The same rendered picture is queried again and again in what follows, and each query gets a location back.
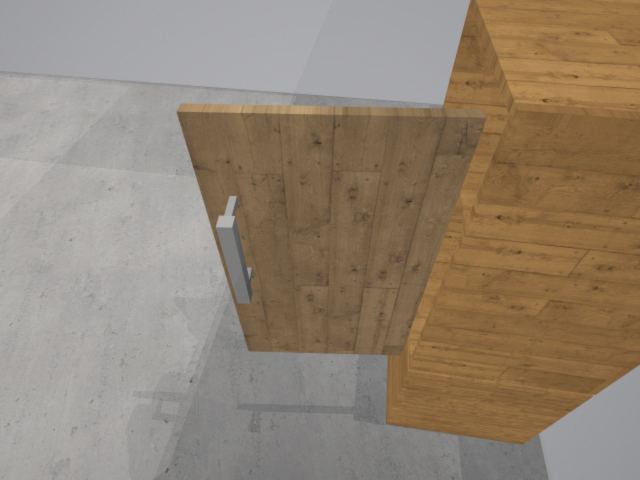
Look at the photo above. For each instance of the cupboard door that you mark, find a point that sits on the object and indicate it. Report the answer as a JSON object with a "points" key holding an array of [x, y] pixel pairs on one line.
{"points": [[341, 214]]}

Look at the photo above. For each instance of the handle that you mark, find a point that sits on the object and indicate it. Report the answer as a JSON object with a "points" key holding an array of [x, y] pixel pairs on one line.
{"points": [[229, 238]]}

